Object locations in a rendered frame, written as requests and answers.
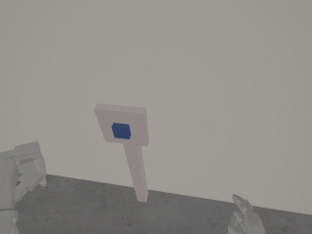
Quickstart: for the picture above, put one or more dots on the robot right hand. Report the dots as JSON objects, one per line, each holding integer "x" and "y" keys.
{"x": 249, "y": 220}

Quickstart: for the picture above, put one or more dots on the panel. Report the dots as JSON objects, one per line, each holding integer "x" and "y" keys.
{"x": 136, "y": 118}

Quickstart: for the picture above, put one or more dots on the robot left hand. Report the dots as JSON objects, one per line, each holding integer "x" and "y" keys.
{"x": 27, "y": 160}

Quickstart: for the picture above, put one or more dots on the button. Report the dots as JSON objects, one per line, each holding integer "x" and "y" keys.
{"x": 121, "y": 130}

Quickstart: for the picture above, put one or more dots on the left robot forearm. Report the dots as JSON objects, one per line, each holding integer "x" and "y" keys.
{"x": 8, "y": 220}

